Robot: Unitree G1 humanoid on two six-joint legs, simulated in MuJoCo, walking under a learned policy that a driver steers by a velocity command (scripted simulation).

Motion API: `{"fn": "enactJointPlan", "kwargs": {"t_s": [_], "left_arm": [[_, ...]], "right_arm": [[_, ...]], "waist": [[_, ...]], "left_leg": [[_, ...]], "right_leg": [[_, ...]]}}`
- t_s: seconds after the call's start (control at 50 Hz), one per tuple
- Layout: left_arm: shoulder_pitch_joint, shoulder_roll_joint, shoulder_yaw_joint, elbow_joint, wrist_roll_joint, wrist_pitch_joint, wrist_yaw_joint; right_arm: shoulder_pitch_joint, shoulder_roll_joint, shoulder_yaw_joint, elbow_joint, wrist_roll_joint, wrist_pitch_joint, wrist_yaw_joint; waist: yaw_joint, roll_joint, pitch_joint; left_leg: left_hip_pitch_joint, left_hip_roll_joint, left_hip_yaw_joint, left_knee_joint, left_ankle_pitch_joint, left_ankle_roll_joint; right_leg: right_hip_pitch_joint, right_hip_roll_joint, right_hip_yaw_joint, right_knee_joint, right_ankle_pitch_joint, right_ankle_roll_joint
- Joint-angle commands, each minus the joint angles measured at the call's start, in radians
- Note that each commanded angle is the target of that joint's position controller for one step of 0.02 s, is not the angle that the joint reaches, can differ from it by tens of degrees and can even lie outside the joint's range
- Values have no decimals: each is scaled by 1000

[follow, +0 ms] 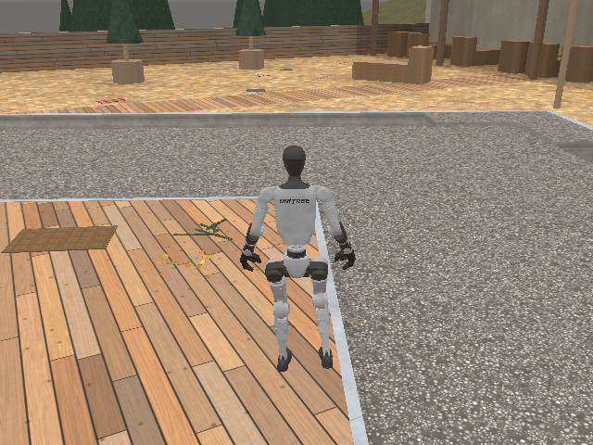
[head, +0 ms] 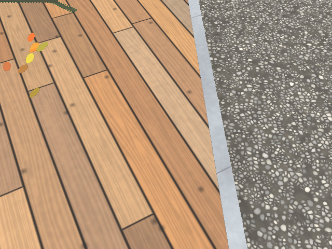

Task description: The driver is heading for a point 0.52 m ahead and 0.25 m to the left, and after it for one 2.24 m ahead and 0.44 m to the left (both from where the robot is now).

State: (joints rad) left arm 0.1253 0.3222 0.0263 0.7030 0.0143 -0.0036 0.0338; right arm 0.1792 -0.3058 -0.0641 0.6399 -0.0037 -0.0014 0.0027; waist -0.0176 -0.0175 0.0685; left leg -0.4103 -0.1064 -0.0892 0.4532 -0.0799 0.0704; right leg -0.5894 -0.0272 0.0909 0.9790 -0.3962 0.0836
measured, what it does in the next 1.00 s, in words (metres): walks ahead, turning left: right foot, then left foot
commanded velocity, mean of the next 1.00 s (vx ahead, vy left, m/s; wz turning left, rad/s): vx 0.12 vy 0.00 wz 0.58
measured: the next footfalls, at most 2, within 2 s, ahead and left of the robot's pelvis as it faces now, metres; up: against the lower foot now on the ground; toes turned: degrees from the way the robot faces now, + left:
right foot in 0.18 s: +0.13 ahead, -0.15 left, +0.00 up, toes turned +12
left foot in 0.64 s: +0.06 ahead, +0.11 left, +0.00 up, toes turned +25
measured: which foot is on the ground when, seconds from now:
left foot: down 0.00-0.18, up 0.20-0.62, down 0.64-1.00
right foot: up 0.00-0.16, down 0.18-0.62, up 0.64-1.00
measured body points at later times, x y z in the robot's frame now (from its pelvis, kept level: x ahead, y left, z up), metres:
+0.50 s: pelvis +0.05 -0.04 +0.01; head +0.08 -0.04 +0.46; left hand +0.08 +0.26 -0.08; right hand +0.28 -0.26 -0.09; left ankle +0.01 +0.09 -0.68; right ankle +0.09 -0.16 -0.73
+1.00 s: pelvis +0.12 +0.04 +0.00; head +0.15 +0.08 +0.45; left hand +0.15 +0.37 -0.09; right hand +0.38 -0.15 -0.09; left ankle +0.02 +0.09 -0.73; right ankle +0.28 -0.02 -0.71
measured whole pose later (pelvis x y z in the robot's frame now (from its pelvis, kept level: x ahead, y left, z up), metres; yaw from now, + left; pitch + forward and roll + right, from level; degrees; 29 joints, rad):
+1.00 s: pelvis +0.12 +0.04 +0.00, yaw +36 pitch +2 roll -1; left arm 0.06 0.29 0.05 0.66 0.00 -0.02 -0.01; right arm 0.25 -0.32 -0.07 0.66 0.02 0.05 -0.04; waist -0.04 -0.02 0.05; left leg -0.18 -0.09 -0.17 0.49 -0.33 0.06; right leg -0.52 0.03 0.07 0.67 -0.21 0.08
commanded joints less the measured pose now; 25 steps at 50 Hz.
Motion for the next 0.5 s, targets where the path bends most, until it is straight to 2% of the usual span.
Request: {"fn": "enactJointPlan", "kwargs": {"t_s": [0.02,0.06,0.12,0.16,0.18,0.2,0.22,0.24,0.26,0.28,0.3,0.32,0.36,0.4,0.46,0.5], "left_arm": [[110,72,24,-30,0,9,8],[68,68,25,-48,-5,7,5],[40,71,30,-65,-11,-10,-5],[82,70,37,-56,-14,-24,-15],[109,94,48,-49,-9,-28,-15],[119,169,64,-60,9,-22,-9],[94,216,80,-54,44,-14,-15],[51,161,67,-84,42,-18,-13],[12,113,56,-95,30,-18,-8],[-15,93,51,-104,15,-17,-4],[-25,81,47,-103,0,-14,0],[-23,76,43,-102,-1,-10,5],[36,80,49,-87,0,1,13],[97,106,61,-70,-6,4,20],[114,152,83,-60,-14,-6,12],[97,170,92,-56,-25,-16,-2]], "right_arm": [[-49,-165,-50,-79,7,3,-23],[-47,-163,-50,-76,6,17,-29],[-27,-159,-51,-72,8,30,-30],[-39,-148,-46,-74,18,40,-33],[-22,-126,-40,-70,24,44,-36],[40,-65,-25,-66,16,46,-35],[14,-102,-39,-104,24,33,-35],[37,-183,-64,-77,7,26,-36],[52,-197,-75,-49,17,33,-36],[76,-172,-73,-24,18,48,-43],[81,-152,-69,-21,16,60,-45],[75,-122,-61,-24,21,66,-43],[8,-91,-46,-60,30,64,-35],[-60,-83,-38,-95,28,53,-23],[-88,-63,-25,-116,21,34,-1],[-73,-61,-22,-111,20,27,11]], "waist": [[43,117,-227],[30,136,-207],[12,166,-193],[44,174,-193],[52,150,-190],[15,-53,-218],[4,-318,-142],[6,-213,-138],[-7,-138,-129],[-17,-98,-122],[-11,-99,-109],[-8,-102,-102],[40,-141,-106],[88,-171,-105],[101,-165,-104],[85,-162,-84]], "left_leg": [[55,225,-249,-120,110,174],[45,212,-286,-125,-36,157],[95,215,-358,-91,-62,142],[110,193,-384,-34,-22,110],[71,153,-362,19,-75,70],[-35,54,-227,237,-363,3],[-225,-64,-60,423,-551,-49],[-221,9,-90,613,-513,-86],[-218,15,-77,686,-451,-103],[-218,26,-59,738,-406,-126],[-237,35,-49,791,-367,-144],[-227,41,-24,800,-344,-157],[-267,75,40,698,-272,-167],[-289,105,60,593,-273,-169],[-208,137,90,434,-306,-139],[-98,140,124,328,-319,-103]], "right_leg": [[146,26,-13,-74,94,14],[159,36,-4,-141,111,9],[186,53,3,-269,83,-10],[283,58,-13,-466,160,-38],[375,6,4,-578,234,-64],[488,-228,196,-636,320,-149],[434,-373,435,-693,458,-310],[421,-380,406,-682,485,-341],[411,-322,296,-657,494,-303],[420,-266,210,-639,486,-267],[429,-252,165,-633,507,-263],[419,-226,110,-639,523,-263],[483,-206,70,-698,258,-262],[546,-236,99,-743,75,-272],[538,-272,79,-773,-6,-271],[465,-273,31,-789,-23,-264]]}}
Keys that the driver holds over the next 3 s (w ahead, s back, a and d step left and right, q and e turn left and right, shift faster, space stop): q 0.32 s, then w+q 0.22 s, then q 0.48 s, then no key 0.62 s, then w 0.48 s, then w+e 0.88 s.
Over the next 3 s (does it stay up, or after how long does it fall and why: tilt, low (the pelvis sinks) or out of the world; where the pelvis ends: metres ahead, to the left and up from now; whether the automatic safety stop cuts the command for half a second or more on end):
stays up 0.70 0.39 0.00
